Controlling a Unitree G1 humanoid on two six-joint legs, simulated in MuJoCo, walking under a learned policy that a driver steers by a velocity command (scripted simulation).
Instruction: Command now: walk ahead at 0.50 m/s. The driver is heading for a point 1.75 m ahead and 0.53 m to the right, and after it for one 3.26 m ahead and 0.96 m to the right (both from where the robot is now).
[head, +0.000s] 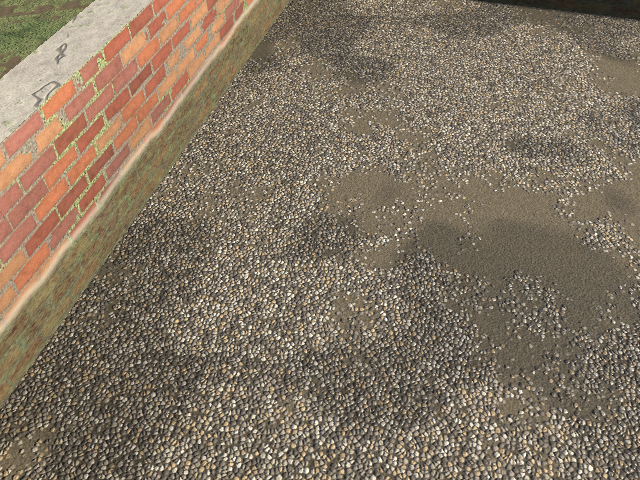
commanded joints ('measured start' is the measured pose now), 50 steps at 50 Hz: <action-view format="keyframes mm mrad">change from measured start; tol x8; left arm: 1 -28 67 17 -83 3 -16 3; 50 11 122 28 9 -5 27 18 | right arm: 1 -58 -75 -20 -82 -4 -14 -3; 36 82 -94 -32 70 18 -4 -43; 50 56 -133 -42 11 6 12 -30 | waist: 1 -2 6 -31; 50 -8 10 -44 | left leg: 1 21 29 -18 -87 300 33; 10 25 30 -20 -88 308 34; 12 25 26 -22 -92 186 33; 32 90 72 -46 -260 400 28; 50 33 85 -65 -227 343 59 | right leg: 1 -24 -37 53 -103 326 -15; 17 -16 -47 70 -176 258 -14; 33 185 -102 97 -264 742 -10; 50 59 -65 67 -210 464 -27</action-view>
